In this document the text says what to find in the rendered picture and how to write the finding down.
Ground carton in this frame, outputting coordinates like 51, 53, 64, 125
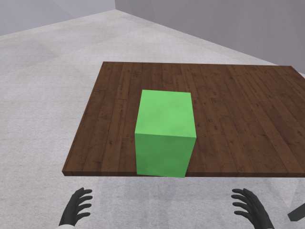
135, 90, 196, 178

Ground left robot hand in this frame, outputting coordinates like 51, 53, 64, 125
59, 187, 93, 226

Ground table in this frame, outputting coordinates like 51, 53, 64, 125
62, 62, 305, 221

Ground right robot hand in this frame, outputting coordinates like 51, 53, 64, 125
231, 188, 274, 229

